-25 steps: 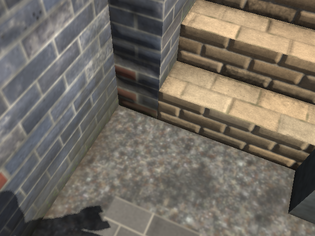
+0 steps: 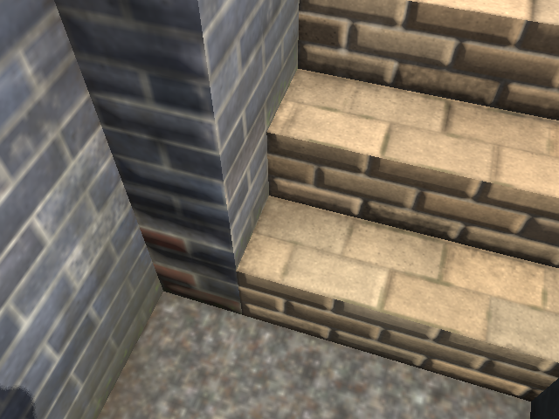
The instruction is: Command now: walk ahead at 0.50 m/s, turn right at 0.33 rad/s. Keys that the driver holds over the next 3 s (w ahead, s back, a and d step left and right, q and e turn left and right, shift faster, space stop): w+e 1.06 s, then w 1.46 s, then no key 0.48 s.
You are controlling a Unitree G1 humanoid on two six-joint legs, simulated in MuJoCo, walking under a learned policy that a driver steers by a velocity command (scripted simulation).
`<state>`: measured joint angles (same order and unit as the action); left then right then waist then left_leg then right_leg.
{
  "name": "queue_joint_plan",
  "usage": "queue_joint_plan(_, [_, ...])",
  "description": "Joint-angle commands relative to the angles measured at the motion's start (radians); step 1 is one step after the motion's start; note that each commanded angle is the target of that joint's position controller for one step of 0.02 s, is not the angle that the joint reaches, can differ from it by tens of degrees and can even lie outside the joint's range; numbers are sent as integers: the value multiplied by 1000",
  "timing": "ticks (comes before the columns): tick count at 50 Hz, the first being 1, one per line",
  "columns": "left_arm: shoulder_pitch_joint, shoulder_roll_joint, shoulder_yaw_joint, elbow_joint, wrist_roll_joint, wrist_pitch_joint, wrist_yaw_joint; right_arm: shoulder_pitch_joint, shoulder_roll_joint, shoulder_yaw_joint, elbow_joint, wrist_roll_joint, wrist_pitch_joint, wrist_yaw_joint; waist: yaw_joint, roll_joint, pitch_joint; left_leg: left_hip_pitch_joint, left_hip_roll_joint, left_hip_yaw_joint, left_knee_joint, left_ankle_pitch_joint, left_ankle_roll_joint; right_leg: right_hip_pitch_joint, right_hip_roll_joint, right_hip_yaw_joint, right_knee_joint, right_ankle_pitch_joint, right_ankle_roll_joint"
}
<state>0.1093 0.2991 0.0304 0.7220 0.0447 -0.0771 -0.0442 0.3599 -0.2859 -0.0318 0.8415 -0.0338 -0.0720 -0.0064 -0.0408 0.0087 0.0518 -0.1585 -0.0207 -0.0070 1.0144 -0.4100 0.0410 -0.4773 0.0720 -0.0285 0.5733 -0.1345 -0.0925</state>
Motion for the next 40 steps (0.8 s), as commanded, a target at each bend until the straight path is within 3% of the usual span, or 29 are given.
queue_joint_plan(1, [185,155,61,-11,-24,-2,13,-50,-123,-15,-98,1,-29,4,78,-51,-187,-447,52,-71,288,118,12,537,-326,510,-254,199,-204])
queue_joint_plan(3, [178,125,48,8,-30,-6,20,-70,-109,-8,-110,-22,-4,0,32,-22,-130,-375,82,-66,170,102,-12,409,-264,391,-276,378,-167])
queue_joint_plan(5, [208,134,47,31,-33,-17,19,-72,-81,-6,-112,-29,9,4,24,-43,-113,-341,75,-45,71,99,-33,362,-235,348,-289,455,-155])
queue_joint_plan(8, [230,162,56,58,-40,-15,23,-169,-36,14,-153,-22,13,14,44,-83,-57,-332,59,5,-142,182,-73,285,-181,312,-350,349,-160])
queue_joint_plan(10, [234,149,56,70,-44,-14,25,-274,-2,29,-172,-2,-6,9,84,-88,-9,-284,42,29,-317,274,-102,240,-144,298,-386,275,-133])
queue_joint_plan(11, [219,176,67,93,-45,20,-1,-245,-83,2,-161,37,1,-39,70,-178,-8,-193,6,63,-392,227,-101,222,-26,169,-281,483,-135])
queue_joint_plan(12, [270,142,58,108,-40,11,21,-319,-29,22,-179,15,-10,-34,100,-110,-22,-200,-34,78,-401,308,-100,226,-86,243,-267,685,-93])
queue_joint_plan(13, [288,154,61,119,-40,10,31,-319,-22,26,-185,19,-15,-38,97,-102,-64,-178,-29,47,-424,339,-92,266,-109,268,-235,714,-65])
queue_joint_plan(14, [264,151,62,105,-51,15,42,-320,-48,23,-179,12,-17,-44,87,-104,-92,-166,-18,12,-449,344,-82,278,-108,294,-217,655,-39])
queue_joint_plan(15, [233,160,64,92,-48,18,50,-309,-59,22,-175,11,-20,-48,74,-98,-116,-142,-11,-9,-466,346,-74,287,-125,334,-195,602,-29])
queue_joint_plan(17, [157,151,63,71,-43,22,48,-177,-100,11,-134,2,-21,-60,-6,-84,-175,14,29,-51,-582,351,-40,260,-99,372,-62,481,-21])
queue_joint_plan(18, [154,112,53,60,-52,15,44,-104,-133,0,-116,-12,-29,-67,-37,-18,-213,161,127,-138,-644,301,-11,176,-54,356,58,335,0])
queue_joint_plan(19, [213,19,26,52,-60,10,50,-60,-188,-11,-118,-26,-31,-70,-25,130,-268,277,366,-319,-655,403,44,102,11,253,240,-130,16])
queue_joint_plan(20, [308,49,27,42,-56,33,65,-98,-226,-25,-124,-16,-6,-62,28,279,-267,264,509,-563,-729,457,194,-33,84,136,344,-528,25])
queue_joint_plan(21, [273,129,39,76,-21,50,68,-98,-147,-28,-115,-1,1,-52,24,158,-214,202,502,-532,-753,375,229,-56,-4,130,445,-472,20])
queue_joint_plan(22, [240,138,46,79,-5,56,57,-121,-88,-13,-121,-1,-4,-42,27,106,-181,170,427,-439,-764,306,211,-52,-21,135,458,-404,23])
queue_joint_plan(23, [218,118,44,83,0,63,47,-156,-63,-9,-120,-3,-6,-37,38,79,-140,126,365,-331,-789,287,182,-45,-45,125,452,-350,34])
queue_joint_plan(25, [176,69,32,72,6,70,32,-158,-65,-11,-98,-1,-20,-40,38,107,-85,77,297,-190,-817,416,160,-43,-62,85,430,-268,58])
queue_joint_plan(29, [75,30,16,22,-3,67,17,-128,-63,-23,-63,7,-37,-19,21,133,-88,57,252,-29,-838,468,148,-11,-87,39,278,-172,84])
queue_joint_plan(30, [11,11,12,-4,15,70,18,-135,-32,-13,-67,10,-38,-26,17,117,-103,20,245,29,-809,557,126,22,-100,48,260,-135,102])
queue_joint_plan(31, [11,11,9,-19,10,75,18,-136,-46,-16,-55,21,-42,-29,30,134,-114,6,240,53,-806,546,116,60,-107,45,213,-139,106])
queue_joint_plan(32, [11,19,9,-25,20,73,19,-134,-57,-21,-49,30,-37,-31,26,149,-126,-12,234,74,-793,491,104,74,-98,7,189,-109,109])
queue_joint_plan(33, [24,49,18,-21,0,57,17,-129,-80,-22,-47,21,-29,-25,10,192,-110,-26,214,100,-796,401,90,100,-69,-29,150,-150,113])
queue_joint_plan(34, [32,22,15,-29,-5,59,33,-126,-89,-30,-48,16,-16,-16,24,210,-118,-34,231,79,-782,319,89,117,-94,-26,119,-166,92])
queue_joint_plan(36, [39,29,17,-37,11,53,44,-126,-65,-22,-49,26,0,-17,42,119,-120,-93,216,93,-710,164,58,210,-84,-35,24,-112,69])
queue_joint_plan(37, [88,38,21,-27,22,46,49,-120,-42,-14,-48,21,5,-20,65,58,-134,-137,185,118,-619,100,31,283,-79,-14,-29,-127,56])
queue_joint_plan(38, [170,84,28,-13,43,28,53,-106,5,3,-54,10,4,-23,96,-128,-131,-235,122,176,-407,58,-13,373,-174,151,-183,-115,46])
queue_joint_plan(39, [213,250,74,-37,21,34,62,-117,49,24,-137,11,6,-21,87,-434,-110,-481,5,170,-209,-88,-75,439,-388,548,-335,-106,-40])
queue_joint_plan(40, [248,232,85,-28,-6,48,65,-94,-36,6,-114,-3,19,-21,109,-308,-104,-522,44,40,-79,-76,-70,449,-414,595,-358,-89,-92])
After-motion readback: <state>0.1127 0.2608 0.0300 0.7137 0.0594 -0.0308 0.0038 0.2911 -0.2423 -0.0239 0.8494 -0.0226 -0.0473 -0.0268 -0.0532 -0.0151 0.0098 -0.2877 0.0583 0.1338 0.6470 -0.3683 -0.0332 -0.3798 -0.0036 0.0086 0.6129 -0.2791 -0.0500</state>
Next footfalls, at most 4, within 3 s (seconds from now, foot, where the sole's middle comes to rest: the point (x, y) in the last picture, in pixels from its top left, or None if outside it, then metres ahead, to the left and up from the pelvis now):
0.36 left None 0.34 0.07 -0.76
0.76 right None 0.31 -0.19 -0.76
1.24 left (315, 418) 0.44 -0.06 -0.76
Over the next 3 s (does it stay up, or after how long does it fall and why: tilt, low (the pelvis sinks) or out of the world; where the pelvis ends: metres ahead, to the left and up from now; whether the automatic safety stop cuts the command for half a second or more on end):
stays up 0.34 -0.14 0.03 its command is cut before an obstacle after 0.2 s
